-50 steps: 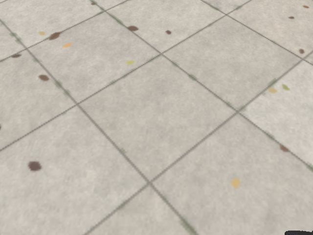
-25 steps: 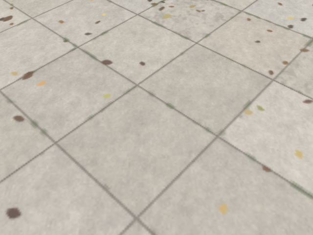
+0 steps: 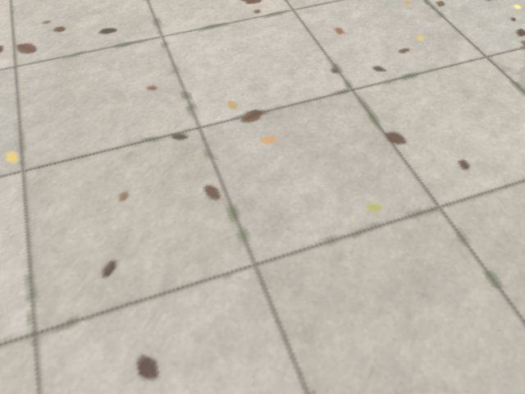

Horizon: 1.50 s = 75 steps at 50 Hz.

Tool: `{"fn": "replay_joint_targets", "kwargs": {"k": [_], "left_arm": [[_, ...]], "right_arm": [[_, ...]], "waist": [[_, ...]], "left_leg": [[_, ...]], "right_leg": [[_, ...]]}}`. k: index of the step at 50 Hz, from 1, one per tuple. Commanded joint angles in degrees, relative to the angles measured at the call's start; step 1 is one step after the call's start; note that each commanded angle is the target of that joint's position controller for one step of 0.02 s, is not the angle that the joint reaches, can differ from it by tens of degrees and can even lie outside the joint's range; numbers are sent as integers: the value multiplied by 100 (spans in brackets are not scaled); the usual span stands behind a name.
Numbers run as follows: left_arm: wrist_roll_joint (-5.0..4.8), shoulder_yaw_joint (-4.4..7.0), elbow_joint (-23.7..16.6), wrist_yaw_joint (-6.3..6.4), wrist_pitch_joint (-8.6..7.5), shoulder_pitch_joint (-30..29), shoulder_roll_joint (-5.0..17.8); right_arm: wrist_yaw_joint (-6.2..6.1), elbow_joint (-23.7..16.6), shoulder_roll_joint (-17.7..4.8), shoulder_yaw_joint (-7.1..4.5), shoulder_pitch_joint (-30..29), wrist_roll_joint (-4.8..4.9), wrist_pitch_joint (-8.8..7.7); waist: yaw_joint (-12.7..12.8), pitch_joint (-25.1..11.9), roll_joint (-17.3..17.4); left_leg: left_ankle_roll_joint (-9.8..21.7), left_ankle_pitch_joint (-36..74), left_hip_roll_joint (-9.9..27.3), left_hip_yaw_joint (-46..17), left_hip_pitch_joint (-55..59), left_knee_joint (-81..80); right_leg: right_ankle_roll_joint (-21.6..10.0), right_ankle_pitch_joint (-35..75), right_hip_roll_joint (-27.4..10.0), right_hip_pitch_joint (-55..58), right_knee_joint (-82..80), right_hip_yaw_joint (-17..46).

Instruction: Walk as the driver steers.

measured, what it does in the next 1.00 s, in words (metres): walks ahead, turning right: right foot, then left foot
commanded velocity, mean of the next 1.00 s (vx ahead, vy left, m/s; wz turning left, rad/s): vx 0.22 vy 0.00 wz -0.39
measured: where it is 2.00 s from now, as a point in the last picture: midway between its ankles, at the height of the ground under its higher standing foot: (438, 273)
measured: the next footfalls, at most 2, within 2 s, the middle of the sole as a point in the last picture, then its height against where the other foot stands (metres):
right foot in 0.28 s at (302, 383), level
left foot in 0.76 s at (230, 351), level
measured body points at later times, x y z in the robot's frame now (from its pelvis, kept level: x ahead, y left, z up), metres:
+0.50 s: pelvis +0.34 -0.01 +0.01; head +0.39 +0.00 +0.46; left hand +0.44 +0.26 -0.11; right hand +0.56 -0.26 -0.06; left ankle +0.37 +0.16 -0.64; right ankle +0.45 -0.06 -0.72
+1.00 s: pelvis +0.45 +0.06 +0.02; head +0.49 +0.06 +0.47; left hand +0.70 +0.28 -0.08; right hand +0.50 -0.25 -0.05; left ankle +0.53 +0.14 -0.72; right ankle +0.39 -0.07 -0.62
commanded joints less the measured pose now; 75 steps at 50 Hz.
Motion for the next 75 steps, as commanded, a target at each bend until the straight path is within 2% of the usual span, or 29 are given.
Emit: {"fn": "replay_joint_targets", "kwargs": {"k": [1, 5, 6, 9, 11, 13, 14, 15, 16, 17, 19, 21, 25, 29, 36, 37, 38, 39, 41, 45, 52, 58, 63, 64, 65, 66, 67, 71, 75], "left_arm": [[107, 164, -406, 4, 172, 178, 789], [5, 22, -755, -57, 148, -780, 523], [-255, 51, -983, 13, -201, -1548, 404], [-303, 68, -924, -144, -518, -1878, 294], [-334, 242, -774, -142, -480, -1414, 606], [-431, 415, -333, -132, -466, 87, 921], [-437, 448, 84, -95, -446, 1492, 1033], [-194, 386, 204, -156, -432, 1509, 1244], [-122, 450, 20, -196, -390, 1211, 1204], [-230, 540, -411, -122, -285, 468, 1220], [-409, 421, -608, -8, -67, -273, 969], [-362, 462, -590, -12, -15, -349, 1071], [-399, 554, -430, 75, 158, -89, 1203], [-589, 661, -493, 278, 487, -69, 1379], [-521, 725, -703, 358, 713, -9, 1176], [-558, 667, -720, 330, 720, 79, 979], [-505, 564, -636, 304, 744, 624, 613], [-549, 623, -829, 270, 704, 735, 876], [-537, 831, -677, 222, 680, 612, 1683], [-509, 702, -678, 245, 818, 576, 1204], [-488, 558, -1079, 156, 747, -110, 897], [-531, 549, -1115, -60, 755, -274, 928], [-574, 609, -421, -151, 723, 609, 836], [-591, 699, 9, -98, 699, 1391, 974], [-614, 855, 265, -43, 642, 2315, 1348], [-114, 764, -94, -116, 643, 1949, 1862], [-120, 728, -320, -64, 573, 1528, 1674], [-169, 435, -187, 3, 225, 873, 1107], [-171, 395, 195, -75, 4, 1392, 1039]], "right_arm": [[-59, -367, -741, -172, 95, 104, -291], [-69, -181, -810, -176, 331, 102, -321], [-252, -287, -253, -81, 427, 466, -340], [-465, 205, -449, -33, 1180, 264, -247], [-480, 280, -453, -13, 1130, 119, -230], [-485, 128, -654, -90, 504, 8, -234], [-444, -110, -608, -72, -195, -124, -253], [-382, -178, 180, 99, 940, -295, -209], [-198, -68, -122, 159, 1774, 54, -233], [-186, -331, -592, 74, 791, 143, -241], [-227, -744, -635, 38, -363, -26, -241], [-233, -874, -432, 57, -244, -82, -179], [-377, -946, -55, 148, -493, -76, -182], [-398, -1031, -194, 91, -1092, 41, -66], [-224, -977, -364, -76, -1435, 186, -357], [-220, -900, -448, -121, -1285, 176, -379], [-257, -970, -653, -156, -1326, 74, -322], [-248, -1030, -816, -168, -1398, -183, -223], [-287, -1105, -303, -107, -1622, -93, -187], [-417, -1094, -228, -28, -1674, -17, -30], [-399, -815, -576, -189, -1139, -41, 45], [-219, -695, -1026, -406, -1007, 218, -121], [-93, -616, -973, -442, -1382, 364, -214], [-99, -619, -683, -373, -1404, 283, -204], [-50, -772, -270, -229, -1676, 170, -228], [74, -1191, 253, 9, -1576, -376, -145], [125, -1389, 58, 6, -2177, -553, -190], [347, -686, -644, -100, -1168, -247, -209], [376, -685, -361, 12, -1609, -14, -57]], "waist": [[191, 201, -108], [16, 347, -75], [-399, 235, -389], [-778, -326, 259], [-459, -604, 737], [483, -1020, 887], [1239, -1463, 564], [330, -2247, -1538], [217, -3327, -1169], [416, -2605, -525], [62, -1067, 897], [-310, -493, 492], [-301, -889, -45], [-130, -1121, -481], [-26, -738, -1126], [-50, -866, -787], [243, -1300, 204], [395, -1191, 1343], [253, -779, 926], [128, -346, 681], [-264, -625, 845], [-265, -675, 998], [377, -422, 529], [645, -446, -90], [1069, -238, -1271], [746, -158, -2104], [876, 44, -1130], [167, 170, -770], [279, 539, -374]], "left_leg": [[925, 695, 1457, -2540, 262, -2197], [366, 4833, 939, -1563, 50, -1796], [116, 4369, 923, -1562, 73, -1593], [-386, 3868, 1133, -1467, 847, -1639], [-670, 4406, 1150, -1395, 1416, -1059], [-992, 5584, 1223, -1081, 1431, 529], [-1235, 4587, 960, -794, 909, 2468], [-1695, -2263, 251, -709, -1118, 5173], [-1688, -1814, 351, -1551, -1823, 5956], [-1630, -1218, 601, -1537, -2024, 5854], [-1371, -728, 725, -1174, -2036, 5193], [-1304, -642, 851, -1198, -1633, 4298], [-1526, -491, 734, -935, -1094, 2330], [-1602, 463, 584, -1134, -939, 1438], [-1348, 839, 642, -1276, 121, -1021], [-1125, 1390, 1116, -1389, 795, -1643], [-570, 1963, 2329, -2303, 1754, -1456], [231, 2492, 3219, -3385, 1622, -1555], [310, 1559, 2982, -2806, 1127, -1630], [70, 1649, 2268, -1303, 677, -1720], [388, 2088, 2706, -610, 1616, -1788], [85, -1094, 3161, -511, 1357, -2452], [-441, -1720, 2932, 474, 568, -1875], [-639, -1653, 2497, 942, 21, -749], [-960, -1667, 2024, 1274, -1849, 1919], [-1172, -2462, 1056, 829, -4172, 3564], [-1173, -1557, 1464, -32, -4812, 3935], [-1197, 648, 1874, 98, -3083, 2997], [-955, 1128, 1544, 43, -3271, 2600]], "right_leg": [[197, -249, -169, -1147, -635, -141], [264, 1269, 278, -775, -2519, -738], [272, 1914, 531, -716, -3380, -587], [-24, 4175, 1049, 213, -4909, -851], [-218, 4011, 1337, 726, -5008, -840], [-326, 3908, 1362, 1958, -5030, -803], [-555, 4654, 803, 3155, -5334, -276], [-1574, 7110, -851, 5266, -4157, 1877], [-2388, 5608, -1496, 5956, -4814, 4006], [-2283, 4112, -1217, 5012, -5227, 3804], [-1918, 2291, -575, 2618, -5928, 3153], [-1781, 2217, -47, 1351, -6182, 2707], [-1609, 4001, 352, 839, -5810, 2127], [-1114, 1779, 596, 869, -5771, 2385], [-772, 794, 776, 1249, -5316, 3186], [-592, -119, 1043, 993, -4769, 2947], [-346, -1657, 1518, 356, -3493, 2129], [-92, -2185, 1877, -594, -2375, 1207], [308, -1186, 1120, -933, -1162, 820], [550, -290, 808, -1184, -159, 79], [709, -78, 121, -1285, -1449, -261], [126, -321, 12, -400, -2672, -673], [-591, -172, 385, 1558, -4482, -1477], [-766, -293, 728, 2495, -4892, -1546], [-1284, -792, 41, 3795, -5222, 29], [-1737, -1623, -1070, 4042, -5769, 3236], [-1864, -1737, -1386, 3736, -6547, 3404], [-1238, -582, -441, 2682, -7005, 1207], [-984, 1383, -324, 2914, -7132, -26]]}}
Keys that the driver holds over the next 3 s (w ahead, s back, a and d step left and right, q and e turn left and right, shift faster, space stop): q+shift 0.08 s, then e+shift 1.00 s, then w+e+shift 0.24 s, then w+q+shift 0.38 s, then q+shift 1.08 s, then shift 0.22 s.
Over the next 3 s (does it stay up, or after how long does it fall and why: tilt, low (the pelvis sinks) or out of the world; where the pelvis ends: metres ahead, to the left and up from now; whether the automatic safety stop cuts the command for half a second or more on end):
stays up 0.95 -0.43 0.01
